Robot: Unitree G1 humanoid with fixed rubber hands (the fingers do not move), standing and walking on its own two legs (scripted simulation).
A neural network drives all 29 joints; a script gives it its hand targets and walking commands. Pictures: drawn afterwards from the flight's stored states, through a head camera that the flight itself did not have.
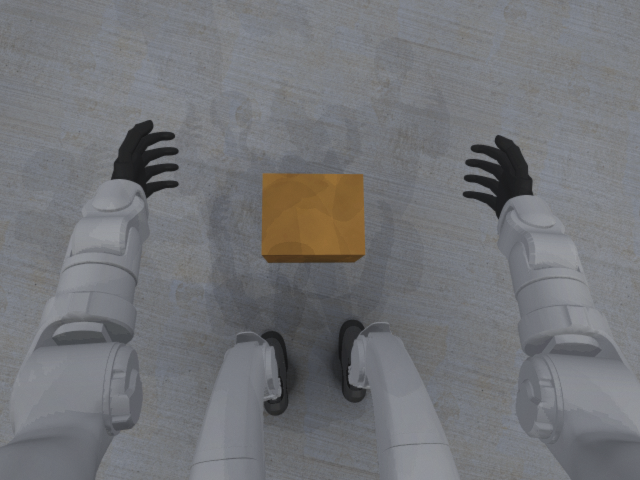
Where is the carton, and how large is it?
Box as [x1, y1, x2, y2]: [262, 173, 364, 262]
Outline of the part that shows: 263,173 262,255 268,262 350,262 355,261 364,254 362,174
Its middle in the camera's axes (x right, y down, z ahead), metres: -0.02 -0.05 +0.97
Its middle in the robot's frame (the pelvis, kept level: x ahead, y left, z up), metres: +0.49 -0.02 -0.58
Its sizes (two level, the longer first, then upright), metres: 0.233 0.189 0.183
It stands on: the floor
